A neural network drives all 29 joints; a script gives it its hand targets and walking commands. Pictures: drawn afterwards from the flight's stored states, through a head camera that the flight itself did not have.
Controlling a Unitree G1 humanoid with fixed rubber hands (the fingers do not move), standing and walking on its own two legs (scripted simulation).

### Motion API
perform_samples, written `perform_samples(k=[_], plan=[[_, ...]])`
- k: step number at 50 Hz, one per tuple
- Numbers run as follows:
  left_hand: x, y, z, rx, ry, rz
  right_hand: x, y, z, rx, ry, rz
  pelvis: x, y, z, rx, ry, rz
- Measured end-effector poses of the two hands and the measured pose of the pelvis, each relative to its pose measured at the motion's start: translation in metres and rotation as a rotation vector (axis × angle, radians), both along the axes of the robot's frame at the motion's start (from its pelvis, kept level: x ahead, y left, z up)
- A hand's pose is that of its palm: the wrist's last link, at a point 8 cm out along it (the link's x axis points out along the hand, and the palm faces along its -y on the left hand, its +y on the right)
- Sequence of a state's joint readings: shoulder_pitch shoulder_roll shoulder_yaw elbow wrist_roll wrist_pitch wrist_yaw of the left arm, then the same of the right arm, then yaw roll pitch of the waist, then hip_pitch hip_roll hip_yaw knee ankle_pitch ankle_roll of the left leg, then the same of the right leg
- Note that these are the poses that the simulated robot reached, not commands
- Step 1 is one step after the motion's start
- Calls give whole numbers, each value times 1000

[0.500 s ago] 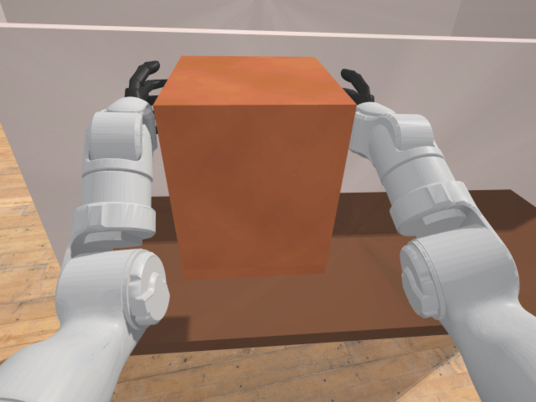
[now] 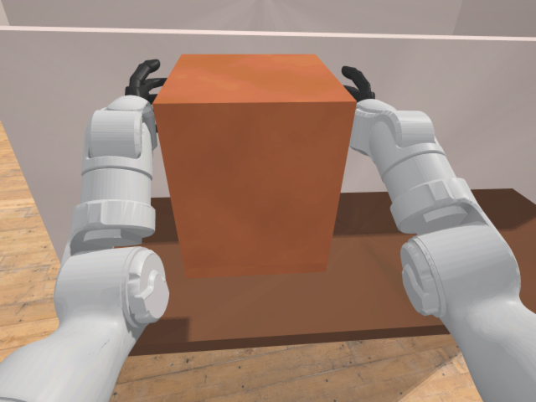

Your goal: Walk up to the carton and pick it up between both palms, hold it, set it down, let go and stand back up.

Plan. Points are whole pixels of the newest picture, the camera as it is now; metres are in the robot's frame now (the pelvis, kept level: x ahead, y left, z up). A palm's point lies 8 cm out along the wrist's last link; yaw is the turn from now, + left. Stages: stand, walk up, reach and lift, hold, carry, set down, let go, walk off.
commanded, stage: hold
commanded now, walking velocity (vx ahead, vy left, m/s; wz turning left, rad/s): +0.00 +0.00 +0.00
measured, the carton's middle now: (253, 162) +0.37 +0.00 +0.27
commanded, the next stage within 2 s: set down in 0.64 s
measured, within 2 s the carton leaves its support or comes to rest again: neither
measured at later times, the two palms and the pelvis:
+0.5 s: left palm (137, 116) +0.37 +0.15 +0.33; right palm (357, 119) +0.36 -0.14 +0.33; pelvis +0.00 +0.00 +0.00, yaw +0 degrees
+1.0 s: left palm (126, 92) +0.38 +0.16 +0.36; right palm (350, 109) +0.37 -0.13 +0.34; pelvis -0.01 +0.00 +0.00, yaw +1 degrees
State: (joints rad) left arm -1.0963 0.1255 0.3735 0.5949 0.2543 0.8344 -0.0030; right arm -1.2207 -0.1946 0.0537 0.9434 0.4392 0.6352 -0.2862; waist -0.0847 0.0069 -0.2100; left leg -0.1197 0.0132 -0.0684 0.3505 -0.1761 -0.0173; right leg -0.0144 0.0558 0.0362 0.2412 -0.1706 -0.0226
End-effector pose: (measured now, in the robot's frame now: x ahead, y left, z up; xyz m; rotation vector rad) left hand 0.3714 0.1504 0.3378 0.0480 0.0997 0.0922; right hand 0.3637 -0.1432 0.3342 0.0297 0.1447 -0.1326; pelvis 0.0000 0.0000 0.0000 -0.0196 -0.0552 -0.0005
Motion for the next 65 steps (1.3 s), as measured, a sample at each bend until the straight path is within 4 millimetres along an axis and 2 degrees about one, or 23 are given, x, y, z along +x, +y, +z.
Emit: perform_samples(k=[21, 32, 41, 45, 51, 57, 65], plan=[[0, 5, -2, -11, -9, 5, 1, 5, -2, -7, -8, 8, 2, 0, 0, -1, -7, 4], [-1, -1, -1, -2, 1, -2, -2, 0, 0, 8, 1, -6, 0, 2, 0, -1, -6, -5], [-3, 6, 22, -34, -91, 5, -2, 7, 20, 12, -92, -3, -6, -1, 0, 0, -18, 15], [-1, 9, 30, -24, -130, 2, 0, 10, 23, 27, -135, 3, -6, -3, 0, 5, -33, 20], [4, 13, 23, 5, -144, 6, 8, 14, 5, 15, -152, 11, -6, -4, 1, 9, -59, 26], [12, 14, 0, 22, -119, 6, 16, 16, -29, -1, -128, 15, -6, -4, 0, 10, -71, 32], [17, 11, -26, 18, -116, 13, 20, 14, -59, -2, -128, 14, -5, -3, 0, 8, -73, 31]])
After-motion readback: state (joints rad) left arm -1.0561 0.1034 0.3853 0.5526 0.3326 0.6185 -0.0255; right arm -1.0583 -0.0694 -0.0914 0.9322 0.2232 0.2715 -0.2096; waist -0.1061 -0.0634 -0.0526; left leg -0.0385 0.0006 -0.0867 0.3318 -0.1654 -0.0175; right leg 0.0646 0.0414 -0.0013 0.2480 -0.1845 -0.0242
